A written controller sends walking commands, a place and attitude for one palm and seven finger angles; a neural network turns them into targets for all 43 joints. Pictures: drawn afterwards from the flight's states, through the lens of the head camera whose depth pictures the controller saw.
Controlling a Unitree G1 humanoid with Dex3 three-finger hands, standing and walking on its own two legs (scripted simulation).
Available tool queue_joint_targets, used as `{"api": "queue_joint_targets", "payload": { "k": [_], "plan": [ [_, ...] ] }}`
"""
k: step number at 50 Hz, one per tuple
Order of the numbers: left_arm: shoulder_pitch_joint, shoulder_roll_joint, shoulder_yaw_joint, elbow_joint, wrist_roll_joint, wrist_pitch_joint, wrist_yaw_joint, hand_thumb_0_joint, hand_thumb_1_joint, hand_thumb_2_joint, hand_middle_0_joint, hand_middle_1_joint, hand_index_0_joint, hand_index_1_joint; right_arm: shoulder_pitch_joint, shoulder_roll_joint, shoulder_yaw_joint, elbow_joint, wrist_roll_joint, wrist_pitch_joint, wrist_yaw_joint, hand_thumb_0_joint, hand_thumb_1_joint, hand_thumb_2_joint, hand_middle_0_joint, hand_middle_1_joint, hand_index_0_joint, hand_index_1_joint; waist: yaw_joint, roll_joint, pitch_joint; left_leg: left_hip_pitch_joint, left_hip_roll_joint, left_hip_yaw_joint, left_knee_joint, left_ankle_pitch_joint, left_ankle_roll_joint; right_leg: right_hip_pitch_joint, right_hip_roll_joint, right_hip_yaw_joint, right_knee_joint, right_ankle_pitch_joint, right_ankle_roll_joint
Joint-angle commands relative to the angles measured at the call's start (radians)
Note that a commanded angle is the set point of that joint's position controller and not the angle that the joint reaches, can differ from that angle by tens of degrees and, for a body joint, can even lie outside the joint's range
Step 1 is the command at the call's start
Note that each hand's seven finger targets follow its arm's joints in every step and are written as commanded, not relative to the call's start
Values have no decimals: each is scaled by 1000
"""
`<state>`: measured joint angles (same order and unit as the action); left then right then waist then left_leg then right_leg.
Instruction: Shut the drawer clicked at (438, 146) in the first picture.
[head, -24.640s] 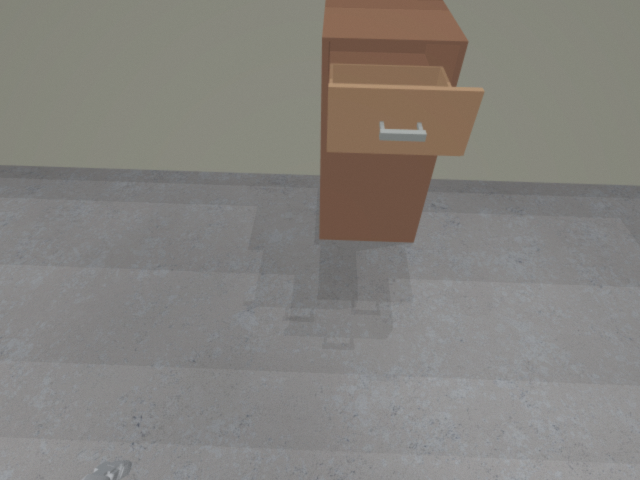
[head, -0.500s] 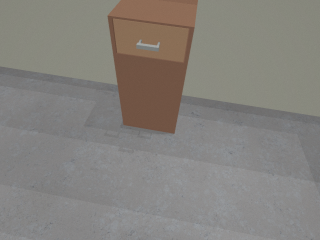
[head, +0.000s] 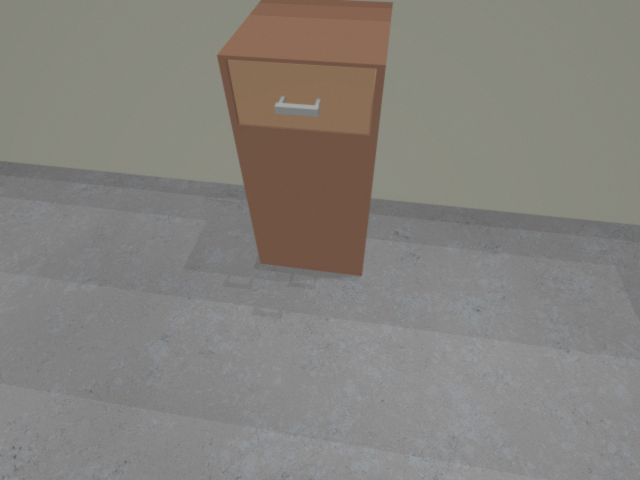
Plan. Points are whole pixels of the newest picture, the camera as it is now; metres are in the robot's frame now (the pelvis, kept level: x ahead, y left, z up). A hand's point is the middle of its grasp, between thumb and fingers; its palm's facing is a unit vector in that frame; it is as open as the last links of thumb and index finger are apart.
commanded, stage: let the arm hang, fingers relaxed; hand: left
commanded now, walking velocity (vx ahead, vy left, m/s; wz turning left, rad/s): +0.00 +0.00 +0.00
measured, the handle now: (298, 105) +0.97 +0.11 -0.03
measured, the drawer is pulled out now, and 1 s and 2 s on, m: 0.00 0.00 0.00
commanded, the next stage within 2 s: look to check the result in 0.28 s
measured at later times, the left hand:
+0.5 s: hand out of the picture +0.01 +0.16 -0.17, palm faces +0.04 -0.98 -0.19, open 7.4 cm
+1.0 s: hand out of the picture +0.04 +0.17 -0.17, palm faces +0.03 -0.97 -0.23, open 7.4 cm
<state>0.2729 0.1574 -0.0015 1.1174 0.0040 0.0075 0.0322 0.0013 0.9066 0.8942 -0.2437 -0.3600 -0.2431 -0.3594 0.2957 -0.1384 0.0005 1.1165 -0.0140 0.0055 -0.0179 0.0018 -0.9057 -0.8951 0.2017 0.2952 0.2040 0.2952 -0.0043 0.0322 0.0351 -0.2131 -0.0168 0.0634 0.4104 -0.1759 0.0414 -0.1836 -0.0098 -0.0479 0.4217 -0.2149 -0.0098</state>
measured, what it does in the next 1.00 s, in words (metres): stands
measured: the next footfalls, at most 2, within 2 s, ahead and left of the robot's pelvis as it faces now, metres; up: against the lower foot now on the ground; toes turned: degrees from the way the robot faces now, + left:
none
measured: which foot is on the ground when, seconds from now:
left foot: down 0.00-1.00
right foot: down 0.00-1.00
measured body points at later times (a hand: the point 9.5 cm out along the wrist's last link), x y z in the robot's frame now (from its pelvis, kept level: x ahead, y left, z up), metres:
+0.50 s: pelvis +0.01 -0.01 +0.00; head +0.03 -0.02 +0.45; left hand +0.00 +0.21 -0.16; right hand +0.00 -0.22 -0.16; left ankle +0.03 +0.09 -0.74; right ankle +0.01 -0.11 -0.74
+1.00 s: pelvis +0.02 -0.02 +0.00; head +0.03 -0.03 +0.45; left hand +0.04 +0.22 -0.15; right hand +0.03 -0.25 -0.16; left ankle +0.03 +0.09 -0.74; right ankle +0.01 -0.11 -0.74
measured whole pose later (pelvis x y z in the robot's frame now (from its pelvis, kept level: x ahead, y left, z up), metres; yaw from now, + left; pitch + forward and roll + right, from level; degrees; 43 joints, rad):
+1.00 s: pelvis +0.02 -0.02 +0.00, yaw +0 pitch -2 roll +0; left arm 0.23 0.17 0.02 1.14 0.00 -0.01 0.03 0.00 0.91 0.89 -0.20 -0.30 -0.20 -0.30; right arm 0.24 -0.18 -0.01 1.14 -0.01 -0.01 -0.03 0.00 -0.90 -0.90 0.20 0.30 0.20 0.30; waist -0.01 0.02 0.05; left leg -0.16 0.01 0.05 0.38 -0.19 0.01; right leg -0.12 0.02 -0.06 0.37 -0.22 -0.03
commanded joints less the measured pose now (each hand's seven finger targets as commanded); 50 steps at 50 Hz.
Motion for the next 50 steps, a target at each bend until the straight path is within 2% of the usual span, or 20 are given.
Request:
{"api": "queue_joint_targets", "payload": {
  "k": [1,3,9,12,13,20,24,26,33,38,41,50],
  "plan": [
    [68,101,25,-17,4,-17,4,0,900,900,-200,-300,-200,-300,76,-85,-20,-12,-2,-10,-13,0,-900,-900,200,300,200,300,-3,-36,50,-6,113,-130,-111,-54,2,-61,-86,93,-107,-63,-33],
    [68,101,27,-18,5,-19,6,0,900,900,-200,-300,-200,-300,78,-84,-22,-10,1,-14,-14,0,-900,-900,200,300,200,300,-1,-22,41,4,116,-126,-102,-4,2,-48,-85,90,-99,-25,-32],
    [66,84,29,-9,4,-21,6,0,900,900,-200,-300,-200,-300,80,-69,-21,-2,-1,-15,-19,0,-900,-900,200,300,200,300,-3,-3,57,3,115,-118,-99,5,-2,-45,-87,91,-108,-16,-33],
    [65,84,29,-7,2,-22,5,0,900,900,-200,-300,-200,-300,81,-72,-22,2,0,-18,-20,0,-900,-900,200,300,200,300,-3,-8,40,15,115,-118,-95,22,-2,-33,-87,92,-106,-1,-33],
    [67,87,30,-8,4,-23,7,0,900,900,-200,-300,-200,-300,81,-76,-25,0,2,-16,-21,0,-900,-900,200,300,200,300,-2,-27,42,15,116,-119,-89,31,-1,-33,-86,92,-109,-1,-34],
    [62,81,30,-2,3,-24,7,0,900,900,-200,-300,-200,-300,76,-74,-25,6,1,-16,-23,0,-900,-900,200,300,200,300,-7,-25,53,31,117,-115,-89,30,-3,-42,-88,92,-118,-3,-35],
    [67,87,33,-1,4,-30,7,0,900,900,-200,-300,-200,-300,67,-86,-28,4,2,-19,-23,0,-900,-900,200,300,200,300,-7,-42,23,55,119,-110,-76,76,-1,-26,-92,95,-117,39,-36],
    [63,87,32,1,3,-29,7,0,900,900,-200,-300,-200,-300,61,-88,-28,6,2,-18,-24,0,-900,-900,200,300,200,300,-7,-33,32,54,120,-109,-80,63,-3,-30,-90,99,-122,29,-36],
    [51,107,36,-3,5,-32,6,0,900,900,-200,-300,-200,-300,40,-110,-32,3,3,-20,-24,0,-900,-900,200,300,200,300,-5,-15,40,53,121,-110,-78,84,-5,-20,-91,100,-128,49,-37],
    [37,119,39,-6,4,-34,5,0,900,900,-200,-300,-200,-300,25,-126,-33,0,3,-22,-25,0,-900,-900,200,300,200,300,-5,-30,20,68,126,-113,-80,96,-4,-5,-93,99,-129,66,-38],
    [20,127,39,-8,4,-34,3,0,900,900,-200,-300,-200,-300,15,-133,-32,1,1,-22,-24,0,-900,-900,200,300,200,300,-7,-33,37,60,126,-114,-88,92,-6,-4,-95,100,-136,66,-37],
    [-15,159,46,-15,4,-36,0,0,900,900,-200,-300,-200,-300,-20,-166,-35,-3,0,-26,-24,0,-900,-900,200,300,200,300,-6,-22,10,81,132,-119,-94,122,-8,19,-99,100,-137,104,-39]
  ]
}}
